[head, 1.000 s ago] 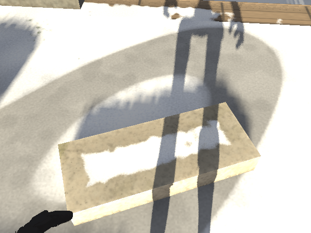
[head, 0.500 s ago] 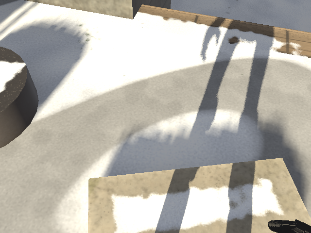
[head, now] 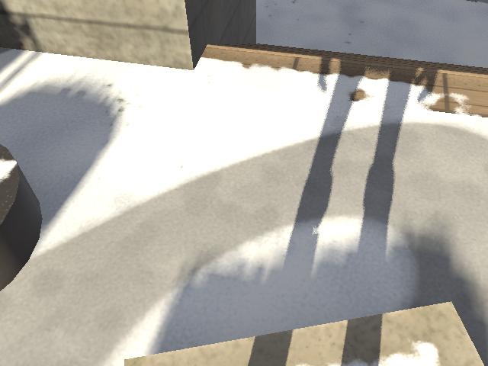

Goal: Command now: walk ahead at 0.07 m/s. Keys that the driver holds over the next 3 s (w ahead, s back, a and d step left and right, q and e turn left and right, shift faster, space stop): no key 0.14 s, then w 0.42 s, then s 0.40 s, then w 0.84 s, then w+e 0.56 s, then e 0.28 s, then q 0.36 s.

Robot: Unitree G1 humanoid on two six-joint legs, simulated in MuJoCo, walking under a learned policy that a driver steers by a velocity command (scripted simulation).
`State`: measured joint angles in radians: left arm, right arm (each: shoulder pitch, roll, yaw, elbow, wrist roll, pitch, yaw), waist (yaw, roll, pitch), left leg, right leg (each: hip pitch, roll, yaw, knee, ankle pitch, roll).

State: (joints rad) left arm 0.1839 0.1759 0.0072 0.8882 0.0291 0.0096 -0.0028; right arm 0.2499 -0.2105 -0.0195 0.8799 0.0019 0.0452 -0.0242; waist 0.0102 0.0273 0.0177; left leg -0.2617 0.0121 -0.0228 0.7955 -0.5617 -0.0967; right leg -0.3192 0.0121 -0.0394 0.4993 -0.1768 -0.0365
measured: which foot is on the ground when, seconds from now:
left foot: up 0.00-0.04, down 0.06-0.46, up 0.48-0.78, down 0.80-1.00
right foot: down 0.00-0.82, up 0.84-1.00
